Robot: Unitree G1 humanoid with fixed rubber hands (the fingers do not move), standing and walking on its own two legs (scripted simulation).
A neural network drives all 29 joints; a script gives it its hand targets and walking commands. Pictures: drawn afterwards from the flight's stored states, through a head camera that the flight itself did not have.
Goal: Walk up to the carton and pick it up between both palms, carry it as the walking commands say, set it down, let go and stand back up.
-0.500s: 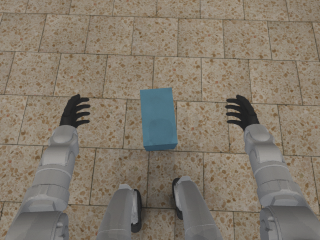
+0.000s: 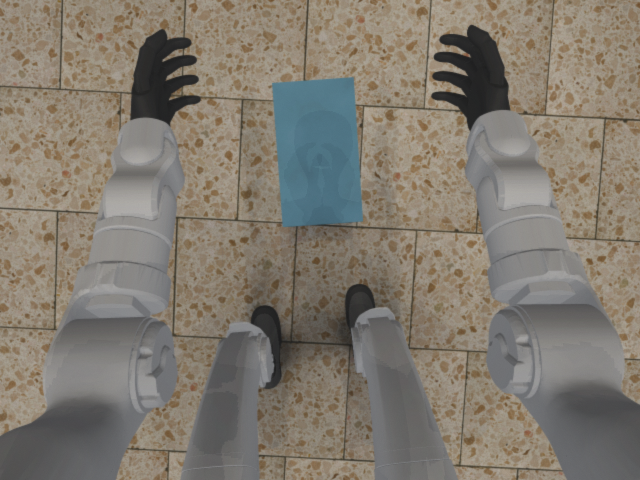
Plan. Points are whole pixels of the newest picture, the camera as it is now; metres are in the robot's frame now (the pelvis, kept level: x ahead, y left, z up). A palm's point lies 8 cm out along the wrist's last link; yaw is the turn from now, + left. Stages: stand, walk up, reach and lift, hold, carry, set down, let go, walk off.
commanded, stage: reach and lift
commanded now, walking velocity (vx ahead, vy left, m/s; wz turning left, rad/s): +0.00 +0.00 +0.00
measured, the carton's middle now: (317, 162) +0.51 -0.02 -0.56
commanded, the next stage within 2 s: none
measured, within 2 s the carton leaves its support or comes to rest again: neither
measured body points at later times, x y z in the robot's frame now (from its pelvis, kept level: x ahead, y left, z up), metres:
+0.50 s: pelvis -0.04 +0.00 -0.09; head +0.31 -0.02 +0.20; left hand +0.49 +0.16 -0.24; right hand +0.49 -0.19 -0.24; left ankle +0.03 +0.13 -0.64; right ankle +0.07 -0.11 -0.64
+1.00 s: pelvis -0.04 +0.00 -0.20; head +0.32 -0.01 +0.06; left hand +0.48 +0.15 -0.38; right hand +0.49 -0.18 -0.39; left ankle +0.03 +0.13 -0.64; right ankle +0.07 -0.11 -0.64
